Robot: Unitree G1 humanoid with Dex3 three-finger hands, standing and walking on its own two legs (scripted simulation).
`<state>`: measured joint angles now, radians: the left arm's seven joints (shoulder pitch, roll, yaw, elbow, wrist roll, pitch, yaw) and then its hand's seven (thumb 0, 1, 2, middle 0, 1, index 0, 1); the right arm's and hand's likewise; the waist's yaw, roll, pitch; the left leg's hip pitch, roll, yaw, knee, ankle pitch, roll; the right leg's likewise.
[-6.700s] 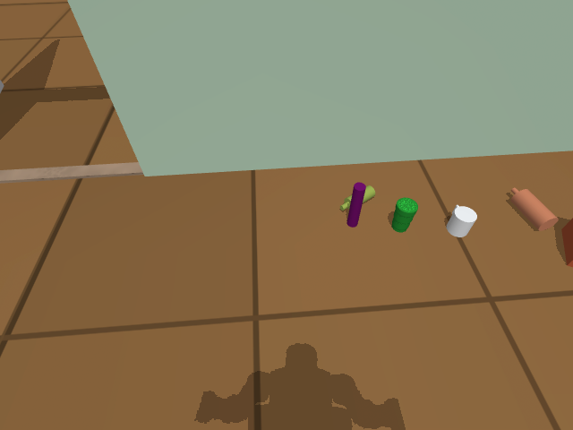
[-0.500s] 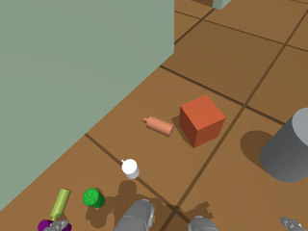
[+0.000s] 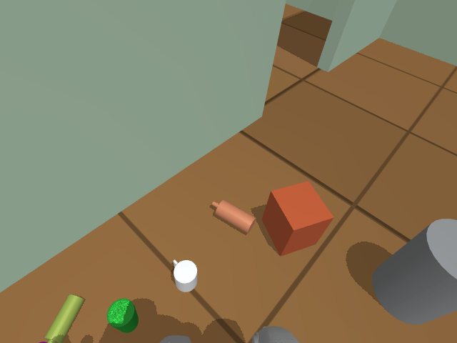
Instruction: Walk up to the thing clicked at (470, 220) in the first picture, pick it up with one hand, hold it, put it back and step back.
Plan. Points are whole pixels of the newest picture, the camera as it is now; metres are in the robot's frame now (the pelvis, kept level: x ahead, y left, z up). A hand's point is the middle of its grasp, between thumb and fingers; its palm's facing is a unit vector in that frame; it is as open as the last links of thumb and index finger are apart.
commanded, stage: walk up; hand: left
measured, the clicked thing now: (183, 273) +0.48 +0.18 -0.70
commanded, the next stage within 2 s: stand in 0.64 s
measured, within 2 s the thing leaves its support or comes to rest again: neither
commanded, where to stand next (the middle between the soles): +0.09 -0.03 m, yaw -1 degrees
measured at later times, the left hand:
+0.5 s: hand out of the picture +0.09 +0.22 -0.13, palm faces -0.07 -0.88 -0.46, open 7.4 cm
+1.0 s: hand out of the picture +0.09 +0.23 -0.14, palm faces -0.08 -0.94 -0.34, open 7.4 cm
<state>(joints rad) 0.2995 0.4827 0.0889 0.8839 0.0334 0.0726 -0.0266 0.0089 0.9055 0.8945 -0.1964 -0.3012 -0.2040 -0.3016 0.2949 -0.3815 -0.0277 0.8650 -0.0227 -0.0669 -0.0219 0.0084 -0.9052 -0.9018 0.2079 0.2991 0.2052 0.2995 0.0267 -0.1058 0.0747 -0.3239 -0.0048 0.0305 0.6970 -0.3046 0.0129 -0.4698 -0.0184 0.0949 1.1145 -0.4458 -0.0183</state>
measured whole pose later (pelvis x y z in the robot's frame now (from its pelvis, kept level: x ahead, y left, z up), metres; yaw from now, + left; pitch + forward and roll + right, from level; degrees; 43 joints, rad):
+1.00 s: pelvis -0.01 -0.01 +0.01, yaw -1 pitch -4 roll +0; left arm 0.14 0.35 0.00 1.01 0.02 -0.03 0.00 0.01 0.90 0.89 -0.20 -0.30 -0.21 -0.30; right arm 0.16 -0.37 -0.04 0.99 0.00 -0.01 0.00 0.01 -0.91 -0.90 0.20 0.30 0.20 0.30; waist -0.02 -0.01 0.11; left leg -0.22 0.01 0.01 0.62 -0.33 0.00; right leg -0.30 -0.02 0.00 0.60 -0.23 0.00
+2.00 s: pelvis +0.02 -0.03 +0.03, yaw +0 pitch -2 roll +0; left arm 0.08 0.34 -0.01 1.15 0.01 -0.02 -0.01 0.01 0.90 0.89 -0.20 -0.30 -0.21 -0.30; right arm 0.09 -0.36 0.00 1.16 -0.01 -0.01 0.01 0.01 -0.91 -0.90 0.20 0.30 0.20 0.30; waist 0.00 0.01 0.04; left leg -0.08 0.02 -0.01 0.32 -0.20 -0.03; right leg -0.16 0.00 -0.03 0.33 -0.13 -0.01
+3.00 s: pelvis +0.03 -0.03 +0.03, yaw +0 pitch -2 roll +0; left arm 0.09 0.35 0.00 1.16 0.01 -0.01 -0.01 0.01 0.90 0.89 -0.20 -0.30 -0.21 -0.30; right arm 0.11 -0.36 0.01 1.14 -0.01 -0.01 0.00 0.01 -0.91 -0.90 0.20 0.30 0.20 0.30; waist 0.00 0.02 0.04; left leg -0.06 0.02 -0.02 0.29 -0.21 -0.03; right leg -0.15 -0.01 -0.04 0.32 -0.15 -0.01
